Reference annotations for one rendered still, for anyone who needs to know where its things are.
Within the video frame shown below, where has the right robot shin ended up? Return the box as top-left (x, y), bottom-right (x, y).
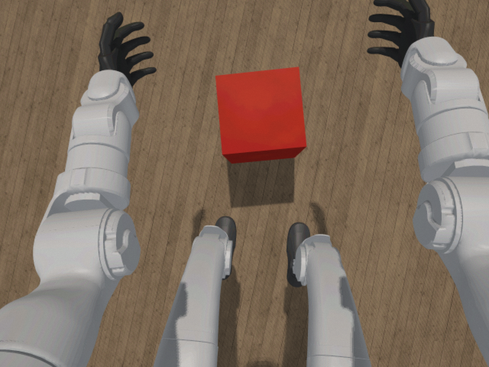
top-left (293, 234), bottom-right (341, 275)

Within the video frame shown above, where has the left robot hand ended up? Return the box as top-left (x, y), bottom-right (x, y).
top-left (98, 12), bottom-right (157, 89)

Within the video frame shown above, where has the robot right thigh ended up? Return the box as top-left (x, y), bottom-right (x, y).
top-left (296, 242), bottom-right (371, 367)

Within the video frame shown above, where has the right robot hand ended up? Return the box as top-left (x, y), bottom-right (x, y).
top-left (367, 0), bottom-right (435, 68)

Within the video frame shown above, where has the carton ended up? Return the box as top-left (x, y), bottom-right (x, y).
top-left (215, 67), bottom-right (306, 164)

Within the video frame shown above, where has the robot right upper arm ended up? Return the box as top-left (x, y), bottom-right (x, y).
top-left (413, 177), bottom-right (489, 367)

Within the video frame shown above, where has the robot right forearm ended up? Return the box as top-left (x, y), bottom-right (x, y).
top-left (400, 37), bottom-right (489, 183)

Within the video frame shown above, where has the robot left upper arm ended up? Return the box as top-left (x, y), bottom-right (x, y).
top-left (0, 207), bottom-right (141, 367)

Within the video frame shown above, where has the robot left forearm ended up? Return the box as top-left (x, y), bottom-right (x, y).
top-left (33, 70), bottom-right (139, 277)

